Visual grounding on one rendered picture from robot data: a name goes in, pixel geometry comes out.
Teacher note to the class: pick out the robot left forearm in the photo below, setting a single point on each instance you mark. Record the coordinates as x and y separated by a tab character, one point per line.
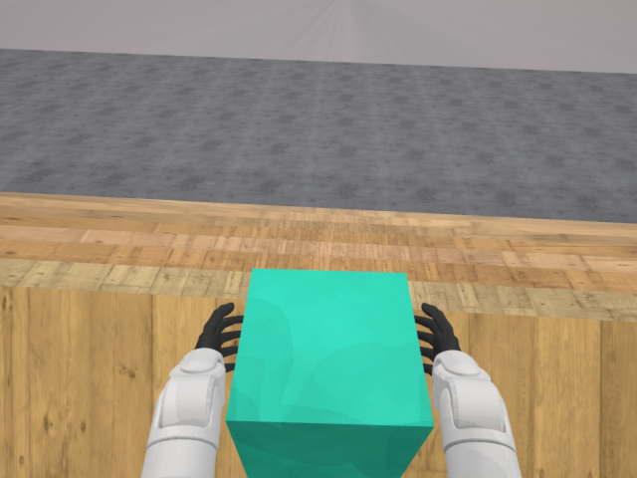
185	429

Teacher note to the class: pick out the robot right forearm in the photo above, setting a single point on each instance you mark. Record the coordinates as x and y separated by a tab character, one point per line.
476	432

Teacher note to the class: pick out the carton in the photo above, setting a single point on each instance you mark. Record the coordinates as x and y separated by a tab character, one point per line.
329	380

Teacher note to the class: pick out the left robot hand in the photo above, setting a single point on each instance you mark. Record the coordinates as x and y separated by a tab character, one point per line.
212	336

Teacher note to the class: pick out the right robot hand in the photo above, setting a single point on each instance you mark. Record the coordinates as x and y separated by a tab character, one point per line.
443	338

